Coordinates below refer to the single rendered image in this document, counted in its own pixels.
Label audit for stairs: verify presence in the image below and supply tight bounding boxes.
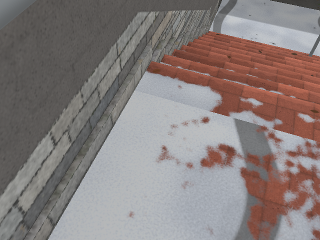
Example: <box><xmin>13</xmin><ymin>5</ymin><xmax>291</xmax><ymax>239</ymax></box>
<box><xmin>160</xmin><ymin>31</ymin><xmax>320</xmax><ymax>105</ymax></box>

